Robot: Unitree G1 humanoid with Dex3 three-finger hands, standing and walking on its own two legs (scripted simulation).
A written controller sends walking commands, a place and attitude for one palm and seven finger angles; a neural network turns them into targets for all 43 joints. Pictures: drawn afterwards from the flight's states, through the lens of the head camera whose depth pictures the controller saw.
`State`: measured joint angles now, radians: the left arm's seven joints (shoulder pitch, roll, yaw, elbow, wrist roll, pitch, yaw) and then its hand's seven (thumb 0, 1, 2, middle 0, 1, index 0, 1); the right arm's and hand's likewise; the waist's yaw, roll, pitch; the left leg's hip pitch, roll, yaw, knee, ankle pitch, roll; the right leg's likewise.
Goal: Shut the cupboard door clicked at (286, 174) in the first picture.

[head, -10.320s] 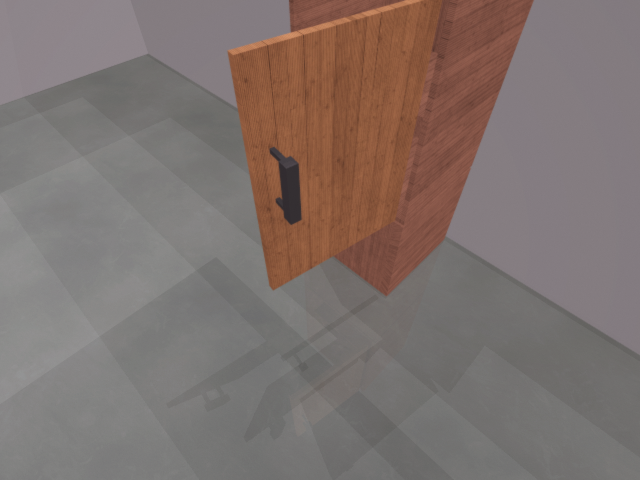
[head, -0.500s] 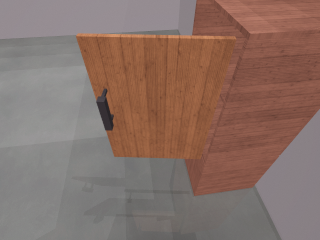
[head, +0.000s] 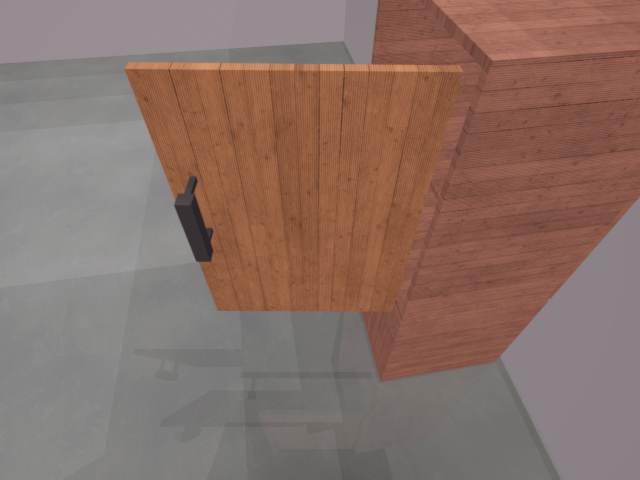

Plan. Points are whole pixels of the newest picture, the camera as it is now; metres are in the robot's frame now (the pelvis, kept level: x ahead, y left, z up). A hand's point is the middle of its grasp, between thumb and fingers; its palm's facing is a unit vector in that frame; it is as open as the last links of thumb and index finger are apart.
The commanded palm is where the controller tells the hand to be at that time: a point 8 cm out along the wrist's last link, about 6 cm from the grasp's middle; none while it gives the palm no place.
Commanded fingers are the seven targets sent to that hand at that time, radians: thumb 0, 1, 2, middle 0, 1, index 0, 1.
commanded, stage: look again from close up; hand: left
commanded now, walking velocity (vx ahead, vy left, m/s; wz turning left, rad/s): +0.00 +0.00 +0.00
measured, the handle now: (198, 219) +0.49 +0.23 +0.00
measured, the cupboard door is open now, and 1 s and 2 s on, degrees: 80 80 80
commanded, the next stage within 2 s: raise the hand and make a fist in 0.32 s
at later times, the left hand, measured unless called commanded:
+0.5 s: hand out of the picture +0.09 +0.16 -0.13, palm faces +0.18 -0.96 -0.21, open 7.4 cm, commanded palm +0.11 +0.20 -0.07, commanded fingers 0.00 0.90 0.90 -0.27 -0.38 -0.27 -0.38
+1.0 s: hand out of the picture +0.13 +0.15 -0.04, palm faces +0.08 -1.00 -0.05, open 5.4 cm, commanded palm +0.12 +0.20 -0.04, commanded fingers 0.00 0.90 0.90 -0.73 -0.88 -0.73 -0.88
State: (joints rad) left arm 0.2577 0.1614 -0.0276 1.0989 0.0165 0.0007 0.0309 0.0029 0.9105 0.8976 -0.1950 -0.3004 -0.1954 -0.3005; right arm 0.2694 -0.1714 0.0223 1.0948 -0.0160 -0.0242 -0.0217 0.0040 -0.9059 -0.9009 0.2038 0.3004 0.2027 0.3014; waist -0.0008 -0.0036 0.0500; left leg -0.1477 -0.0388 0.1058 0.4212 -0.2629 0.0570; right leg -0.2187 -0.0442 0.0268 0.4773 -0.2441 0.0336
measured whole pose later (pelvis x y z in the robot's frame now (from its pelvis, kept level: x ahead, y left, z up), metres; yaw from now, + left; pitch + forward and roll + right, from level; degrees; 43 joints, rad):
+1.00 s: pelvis -0.05 -0.06 -0.11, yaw +5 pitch +13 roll -2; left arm 0.43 0.23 0.15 -0.04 -0.30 -0.50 -0.33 0.02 0.90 0.90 -0.55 -0.69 -0.55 -0.69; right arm 0.16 -0.24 0.00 0.51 0.02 -0.27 -0.06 0.01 -0.90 -0.90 0.20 0.30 0.20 0.30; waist 0.06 0.00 -0.13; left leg -0.95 0.03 -0.07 1.27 -0.55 -0.03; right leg -0.93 -0.01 -0.14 1.22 -0.53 -0.06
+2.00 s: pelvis -0.02 -0.03 -0.07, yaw +5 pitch +11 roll -2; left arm 0.37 0.26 0.16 -0.09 -0.28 -0.28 -0.26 0.01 0.90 0.90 -1.29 -1.50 -1.29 -1.50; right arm 0.29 -0.24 0.04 0.48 0.02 -0.18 -0.06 0.01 -0.90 -0.90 0.21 0.30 0.21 0.30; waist 0.01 0.04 -0.12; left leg -0.72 0.01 -0.03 1.04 -0.51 0.01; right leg -0.71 -0.01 -0.09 0.99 -0.46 -0.02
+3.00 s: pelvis -0.02 -0.04 -0.06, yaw +4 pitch +12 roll -1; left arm -0.17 0.31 0.25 0.43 -0.26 -0.30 -0.29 0.01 0.90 0.90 -1.29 -1.50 -1.30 -1.50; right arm 0.29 -0.26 0.03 0.58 0.03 -0.15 -0.06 0.01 -0.90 -0.90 0.21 0.30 0.21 0.30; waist -0.03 0.02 -0.10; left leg -0.72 0.01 0.00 0.98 -0.46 0.00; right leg -0.73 -0.01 -0.07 0.96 -0.43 -0.02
